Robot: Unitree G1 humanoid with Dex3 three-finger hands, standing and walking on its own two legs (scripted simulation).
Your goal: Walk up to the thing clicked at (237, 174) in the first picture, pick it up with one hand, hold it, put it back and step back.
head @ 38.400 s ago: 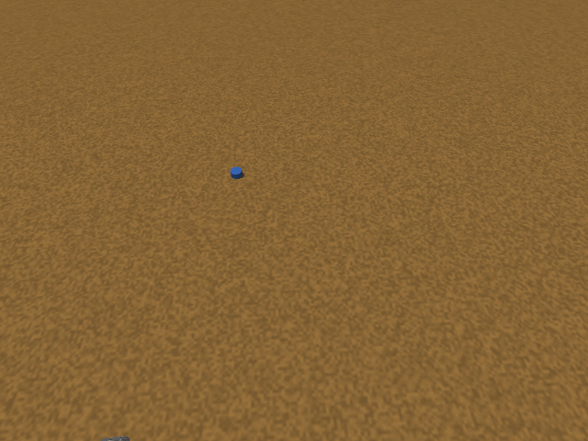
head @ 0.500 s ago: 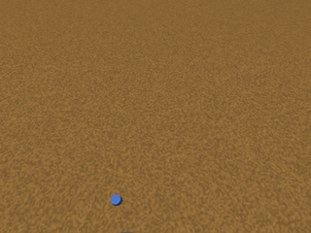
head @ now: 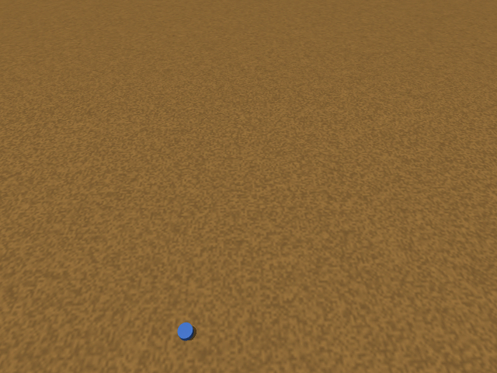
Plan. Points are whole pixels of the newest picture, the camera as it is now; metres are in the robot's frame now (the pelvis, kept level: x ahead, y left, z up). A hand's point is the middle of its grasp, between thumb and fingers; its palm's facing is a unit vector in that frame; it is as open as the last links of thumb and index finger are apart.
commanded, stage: stand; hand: left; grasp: from above
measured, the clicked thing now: (185, 331) +0.37 +0.27 -0.76
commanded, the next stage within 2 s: step back in 1.56 s
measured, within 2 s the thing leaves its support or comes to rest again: neither
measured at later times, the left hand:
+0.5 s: hand out of the picture +0.04 +0.22 -0.16, palm faces +0.01 -0.95 -0.31, open 7.4 cm
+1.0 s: hand out of the picture +0.05 +0.19 -0.17, palm faces -0.01 -0.97 -0.25, open 7.4 cm
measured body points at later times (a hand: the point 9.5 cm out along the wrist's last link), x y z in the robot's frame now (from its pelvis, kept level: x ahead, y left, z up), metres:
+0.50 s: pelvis -0.01 -0.01 +0.00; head -0.01 -0.01 +0.45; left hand +0.04 +0.27 -0.14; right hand +0.04 -0.29 -0.14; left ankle +0.00 +0.12 -0.75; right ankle +0.01 -0.15 -0.75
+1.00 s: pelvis +0.01 -0.01 +0.00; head +0.01 -0.01 +0.45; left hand +0.05 +0.24 -0.15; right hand +0.03 -0.26 -0.15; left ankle +0.00 +0.12 -0.74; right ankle +0.01 -0.15 -0.74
